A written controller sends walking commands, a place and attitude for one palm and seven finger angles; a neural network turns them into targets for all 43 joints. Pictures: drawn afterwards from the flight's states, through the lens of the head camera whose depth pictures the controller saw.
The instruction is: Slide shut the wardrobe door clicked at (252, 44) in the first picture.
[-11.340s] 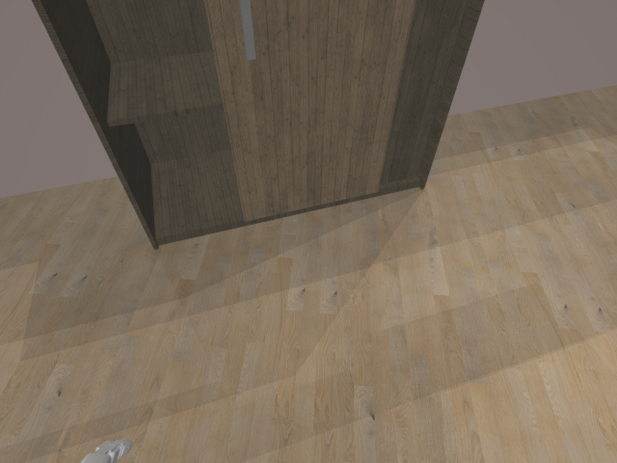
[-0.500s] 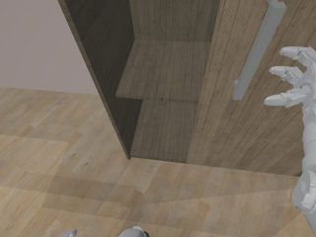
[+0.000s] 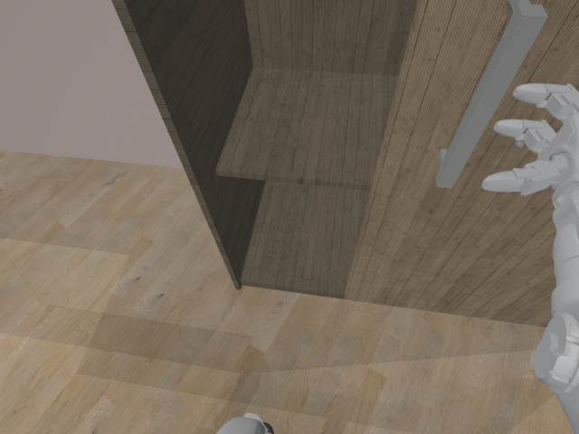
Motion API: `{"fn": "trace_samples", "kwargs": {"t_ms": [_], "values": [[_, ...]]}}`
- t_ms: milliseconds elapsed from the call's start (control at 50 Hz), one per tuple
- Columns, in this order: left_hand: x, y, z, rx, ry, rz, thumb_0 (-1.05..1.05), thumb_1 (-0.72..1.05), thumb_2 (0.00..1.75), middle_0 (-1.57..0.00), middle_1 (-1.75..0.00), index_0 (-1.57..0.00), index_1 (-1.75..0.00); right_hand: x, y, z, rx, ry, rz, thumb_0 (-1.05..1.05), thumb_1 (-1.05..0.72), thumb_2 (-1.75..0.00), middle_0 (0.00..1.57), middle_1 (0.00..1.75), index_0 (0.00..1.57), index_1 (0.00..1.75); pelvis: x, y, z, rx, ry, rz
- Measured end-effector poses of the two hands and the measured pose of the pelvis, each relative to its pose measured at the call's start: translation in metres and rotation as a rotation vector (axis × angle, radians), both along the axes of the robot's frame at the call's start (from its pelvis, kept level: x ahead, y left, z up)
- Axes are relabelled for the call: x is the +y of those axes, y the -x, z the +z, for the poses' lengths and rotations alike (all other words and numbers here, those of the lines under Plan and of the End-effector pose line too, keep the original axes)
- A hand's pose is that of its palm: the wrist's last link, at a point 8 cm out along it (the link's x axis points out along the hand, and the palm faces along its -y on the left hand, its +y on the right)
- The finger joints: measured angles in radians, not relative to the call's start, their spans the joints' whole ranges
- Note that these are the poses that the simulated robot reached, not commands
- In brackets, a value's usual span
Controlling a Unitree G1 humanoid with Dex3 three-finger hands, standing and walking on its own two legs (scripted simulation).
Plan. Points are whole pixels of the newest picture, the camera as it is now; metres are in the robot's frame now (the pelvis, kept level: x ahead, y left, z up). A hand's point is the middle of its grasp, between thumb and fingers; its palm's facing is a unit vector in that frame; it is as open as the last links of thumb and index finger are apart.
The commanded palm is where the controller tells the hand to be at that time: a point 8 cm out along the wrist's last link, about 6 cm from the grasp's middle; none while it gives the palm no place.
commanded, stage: feel for the door with the fingertips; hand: right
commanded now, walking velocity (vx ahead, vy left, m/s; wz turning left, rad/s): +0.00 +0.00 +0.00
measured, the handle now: (474, 105) +0.54 -0.16 +0.15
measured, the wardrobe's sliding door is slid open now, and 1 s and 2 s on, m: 0.37 0.37 0.37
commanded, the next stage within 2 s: slide the fingers in behind the handle in 0.70 s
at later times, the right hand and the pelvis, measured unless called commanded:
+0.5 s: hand (494, 138) +0.49 -0.18 +0.14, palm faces +0.02 +1.00 -0.02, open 14.0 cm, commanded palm +0.47 -0.23 +0.14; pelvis -0.01 +0.01 +0.00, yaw +0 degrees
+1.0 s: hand (491, 131) +0.50 -0.18 +0.14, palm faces +0.00 +1.00 -0.01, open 13.8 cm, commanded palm +0.47 -0.22 +0.14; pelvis -0.02 +0.00 +0.00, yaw +0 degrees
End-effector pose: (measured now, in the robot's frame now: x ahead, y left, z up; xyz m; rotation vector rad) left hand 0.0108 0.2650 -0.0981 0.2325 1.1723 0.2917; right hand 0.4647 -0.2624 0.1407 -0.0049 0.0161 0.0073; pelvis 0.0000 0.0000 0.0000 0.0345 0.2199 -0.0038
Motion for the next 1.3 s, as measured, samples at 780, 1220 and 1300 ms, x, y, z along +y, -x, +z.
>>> {"fn": "trace_samples", "kwargs": {"t_ms": [780, 1220, 1300], "values": [[0.010, 0.033, -0.003, 0.046, -0.007, 0.003, 0.01, 0.90, 0.90, -0.20, -0.30, -0.20, -0.30, 0.032, -0.014, 0.004, 0.010, 0.000, -0.016, -0.01, 0.50, -0.30, 0.31, 1.21, 0.32, 1.23, 0.007, 0.016, -0.004, 0.018, 0.007, -0.007], [-0.004, 0.018, -0.004, -0.020, 0.035, 0.017, 0.01, 0.90, 0.90, -0.20, -0.30, -0.20, -0.30, 0.039, -0.006, 0.000, 0.000, 0.001, -0.005, -0.01, 0.50, -0.30, 0.30, 1.20, 0.30, 1.20, 0.002, 0.010, -0.002, 0.003, 0.007, 0.016], [-0.004, 0.003, -0.004, -0.049, 0.036, 0.000, 0.01, 0.90, 0.90, -0.20, -0.30, -0.20, -0.30, 0.039, -0.001, -0.001, 0.002, -0.001, -0.008, -0.01, 0.50, -0.30, 0.30, 1.20, 0.30, 1.20, 0.002, 0.008, -0.001, -0.008, 0.006, 0.011]]}}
